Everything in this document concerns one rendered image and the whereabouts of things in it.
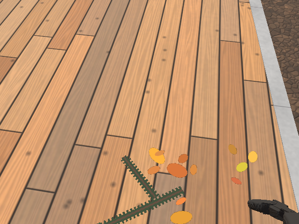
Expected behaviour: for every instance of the right robot hand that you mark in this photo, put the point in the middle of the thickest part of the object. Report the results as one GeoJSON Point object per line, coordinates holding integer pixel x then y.
{"type": "Point", "coordinates": [275, 209]}

